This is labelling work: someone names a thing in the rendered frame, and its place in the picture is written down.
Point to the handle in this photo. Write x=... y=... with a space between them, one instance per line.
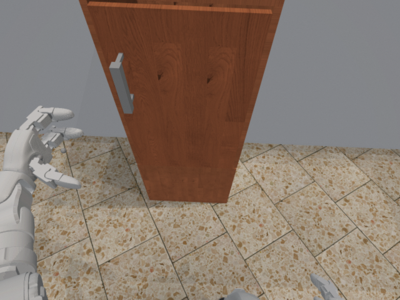
x=118 y=76

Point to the robot left hand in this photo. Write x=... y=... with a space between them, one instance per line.
x=24 y=146

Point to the cupboard door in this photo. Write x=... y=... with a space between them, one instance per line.
x=192 y=71

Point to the right robot shin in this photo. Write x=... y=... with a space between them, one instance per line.
x=238 y=290

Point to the robot left upper arm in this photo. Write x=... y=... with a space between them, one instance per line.
x=26 y=286

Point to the robot left forearm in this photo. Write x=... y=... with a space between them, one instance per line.
x=16 y=224

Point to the robot right hand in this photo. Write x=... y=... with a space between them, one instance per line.
x=327 y=288

